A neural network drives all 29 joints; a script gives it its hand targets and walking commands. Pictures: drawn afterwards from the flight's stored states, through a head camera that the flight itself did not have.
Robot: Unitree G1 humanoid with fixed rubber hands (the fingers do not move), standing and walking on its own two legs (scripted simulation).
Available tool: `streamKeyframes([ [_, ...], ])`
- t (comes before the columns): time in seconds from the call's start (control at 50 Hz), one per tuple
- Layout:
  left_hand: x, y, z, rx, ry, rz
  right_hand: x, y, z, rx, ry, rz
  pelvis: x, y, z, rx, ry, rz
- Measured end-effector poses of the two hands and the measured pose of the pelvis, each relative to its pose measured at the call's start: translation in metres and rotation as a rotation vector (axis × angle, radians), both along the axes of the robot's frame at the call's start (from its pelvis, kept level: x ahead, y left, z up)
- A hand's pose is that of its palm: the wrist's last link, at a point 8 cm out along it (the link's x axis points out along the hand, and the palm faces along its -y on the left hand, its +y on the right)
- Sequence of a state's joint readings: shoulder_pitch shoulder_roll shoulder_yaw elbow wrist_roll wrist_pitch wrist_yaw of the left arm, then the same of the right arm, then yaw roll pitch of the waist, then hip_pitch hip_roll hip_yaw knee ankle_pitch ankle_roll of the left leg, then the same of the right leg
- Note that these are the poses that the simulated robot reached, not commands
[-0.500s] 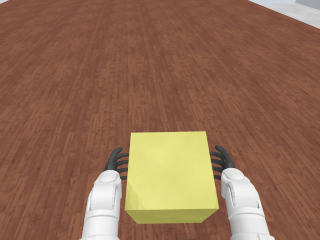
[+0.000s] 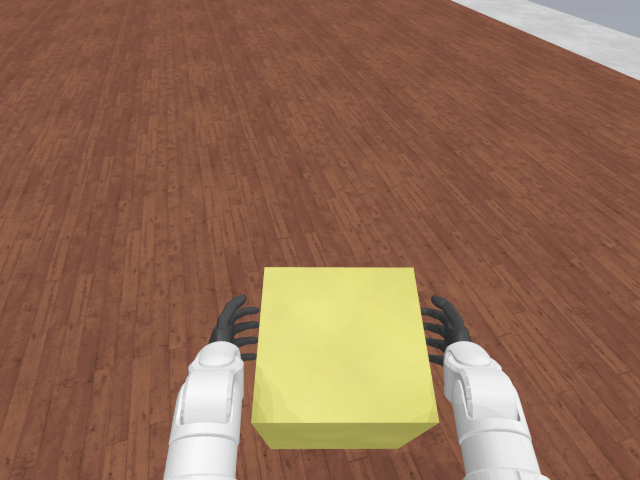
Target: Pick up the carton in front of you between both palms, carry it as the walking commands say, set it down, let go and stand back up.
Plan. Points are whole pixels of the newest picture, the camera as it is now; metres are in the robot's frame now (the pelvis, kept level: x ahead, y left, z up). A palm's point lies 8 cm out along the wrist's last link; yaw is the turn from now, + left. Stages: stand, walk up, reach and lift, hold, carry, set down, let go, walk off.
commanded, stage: hold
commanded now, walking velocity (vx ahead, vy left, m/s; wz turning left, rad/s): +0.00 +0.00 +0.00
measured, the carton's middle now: (336, 365) +0.32 +0.00 -0.07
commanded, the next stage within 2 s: set down in 0.54 s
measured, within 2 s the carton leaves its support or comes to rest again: neither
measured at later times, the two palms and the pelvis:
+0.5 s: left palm (201, 339) +0.30 +0.18 +0.04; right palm (434, 346) +0.29 -0.12 +0.04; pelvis +0.00 +0.04 +0.00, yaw -3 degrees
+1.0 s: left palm (219, 344) +0.35 +0.18 -0.06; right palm (408, 347) +0.34 -0.12 -0.05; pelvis -0.01 +0.01 -0.02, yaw -1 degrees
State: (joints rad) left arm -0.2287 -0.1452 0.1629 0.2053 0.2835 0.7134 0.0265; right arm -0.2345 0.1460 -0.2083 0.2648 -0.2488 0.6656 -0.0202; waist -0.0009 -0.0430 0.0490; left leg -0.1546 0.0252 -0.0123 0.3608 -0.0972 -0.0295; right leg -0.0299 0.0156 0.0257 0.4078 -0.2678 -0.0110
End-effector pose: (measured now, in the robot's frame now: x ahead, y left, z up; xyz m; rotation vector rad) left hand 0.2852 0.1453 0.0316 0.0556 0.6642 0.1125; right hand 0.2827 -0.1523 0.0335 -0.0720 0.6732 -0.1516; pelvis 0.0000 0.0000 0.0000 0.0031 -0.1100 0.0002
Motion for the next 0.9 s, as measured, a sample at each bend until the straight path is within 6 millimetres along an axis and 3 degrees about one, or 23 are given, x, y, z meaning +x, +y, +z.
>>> streamKeyframes([
  [0.36, 0.009, 0.030, 0.005, -0.035, -0.004, -0.020, 0.001, 0.028, 0.008, -0.002, -0.001, -0.021, 0.001, 0.036, 0.001, 0.001, -0.013, -0.044],
  [0.66, 0.020, 0.026, 0.006, -0.044, 0.000, -0.016, 0.010, 0.025, 0.008, 0.004, 0.008, -0.030, 0.007, 0.034, 0.001, 0.006, -0.012, -0.046],
  [0.8, 0.040, 0.021, -0.009, -0.055, 0.022, 0.016, 0.031, 0.023, -0.007, -0.002, 0.032, -0.050, 0.003, 0.023, -0.005, 0.008, 0.029, -0.039],
  [0.9, 0.059, 0.025, -0.038, -0.031, 0.035, 0.019, 0.050, 0.029, -0.035, -0.022, 0.049, -0.038, -0.003, 0.016, -0.012, 0.000, 0.128, -0.025],
])
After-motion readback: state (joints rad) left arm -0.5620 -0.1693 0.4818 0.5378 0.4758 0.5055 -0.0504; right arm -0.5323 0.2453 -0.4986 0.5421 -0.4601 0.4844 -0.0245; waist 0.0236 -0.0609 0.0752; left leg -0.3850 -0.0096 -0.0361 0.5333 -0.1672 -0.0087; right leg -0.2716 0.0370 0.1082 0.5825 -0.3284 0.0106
